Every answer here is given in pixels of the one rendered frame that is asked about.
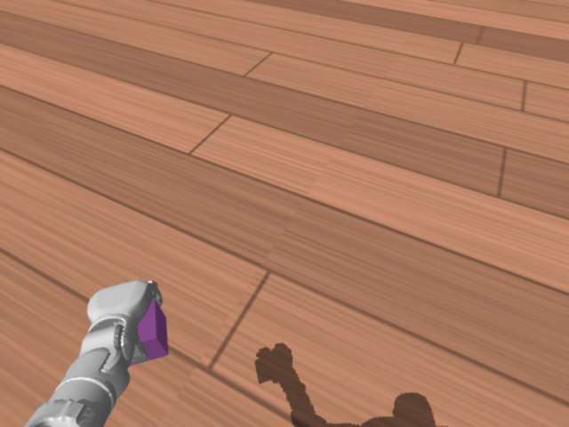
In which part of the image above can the left robot arm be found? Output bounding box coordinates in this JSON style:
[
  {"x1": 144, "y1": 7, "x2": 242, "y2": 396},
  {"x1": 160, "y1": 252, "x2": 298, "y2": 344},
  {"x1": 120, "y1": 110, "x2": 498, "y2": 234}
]
[{"x1": 24, "y1": 313, "x2": 138, "y2": 427}]

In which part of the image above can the left robot hand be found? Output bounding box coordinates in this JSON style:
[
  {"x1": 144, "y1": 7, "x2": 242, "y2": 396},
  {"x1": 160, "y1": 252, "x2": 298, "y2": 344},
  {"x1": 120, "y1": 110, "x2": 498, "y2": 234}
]
[{"x1": 87, "y1": 279, "x2": 163, "y2": 364}]

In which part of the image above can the cube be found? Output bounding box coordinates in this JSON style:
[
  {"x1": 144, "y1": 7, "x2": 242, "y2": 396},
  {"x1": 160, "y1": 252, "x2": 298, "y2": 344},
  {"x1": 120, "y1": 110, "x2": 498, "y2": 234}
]
[{"x1": 130, "y1": 299, "x2": 168, "y2": 366}]

